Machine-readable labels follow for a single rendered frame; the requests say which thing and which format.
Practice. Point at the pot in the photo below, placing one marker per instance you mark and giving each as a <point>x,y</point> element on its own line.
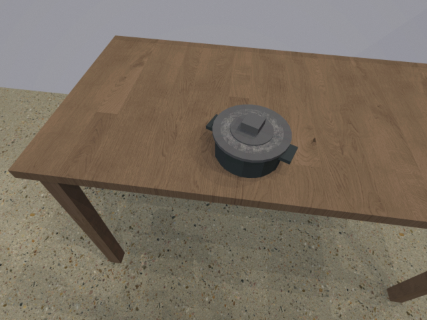
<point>247,169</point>

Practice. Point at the lid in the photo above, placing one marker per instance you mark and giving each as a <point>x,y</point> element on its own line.
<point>272,141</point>

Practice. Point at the table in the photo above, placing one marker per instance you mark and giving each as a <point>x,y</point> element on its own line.
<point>136,122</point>

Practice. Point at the knob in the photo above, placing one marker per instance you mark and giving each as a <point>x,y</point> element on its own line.
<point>253,123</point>

